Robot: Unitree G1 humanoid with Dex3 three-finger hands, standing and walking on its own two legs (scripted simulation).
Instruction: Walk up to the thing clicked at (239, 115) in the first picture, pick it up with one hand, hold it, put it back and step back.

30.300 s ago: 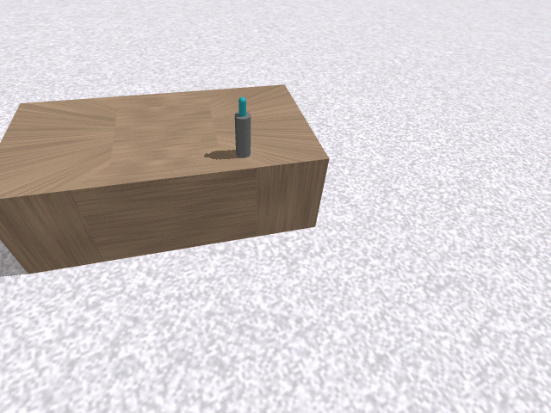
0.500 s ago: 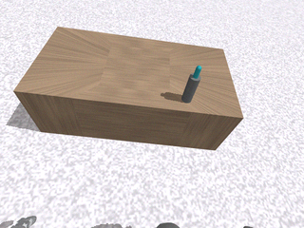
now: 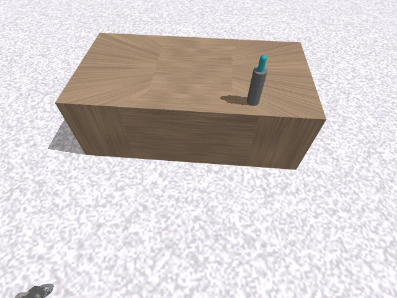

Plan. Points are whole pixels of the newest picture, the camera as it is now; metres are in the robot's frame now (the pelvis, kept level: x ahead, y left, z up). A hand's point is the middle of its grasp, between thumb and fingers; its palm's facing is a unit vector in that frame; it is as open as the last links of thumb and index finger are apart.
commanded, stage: step back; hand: right
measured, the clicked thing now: (257, 80) +1.02 -0.25 -0.21
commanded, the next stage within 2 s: stand in 1.12 s
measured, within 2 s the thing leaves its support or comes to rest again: neither
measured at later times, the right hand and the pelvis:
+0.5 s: hand out of the picture +0.05 -0.28 -0.13, palm faces -0.02 +0.92 -0.39, open 7.4 cm; pelvis -0.04 +0.00 +0.01, yaw -1 degrees
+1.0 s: hand out of the picture +0.08 -0.24 -0.14, palm faces +0.05 +0.93 -0.35, open 7.4 cm; pelvis +0.00 +0.02 +0.01, yaw -3 degrees
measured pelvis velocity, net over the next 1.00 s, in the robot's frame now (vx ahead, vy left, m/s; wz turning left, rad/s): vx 0.00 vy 0.02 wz -0.05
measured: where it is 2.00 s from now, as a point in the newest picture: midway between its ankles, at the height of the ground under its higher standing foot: outside the picture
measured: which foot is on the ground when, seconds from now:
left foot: up 0.00-0.00, down 0.02-0.36, up 0.38-0.58, down 0.60-1.00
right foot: down 0.00-0.06, up 0.08-0.30, down 0.32-0.64, up 0.66-0.86, down 0.88-1.00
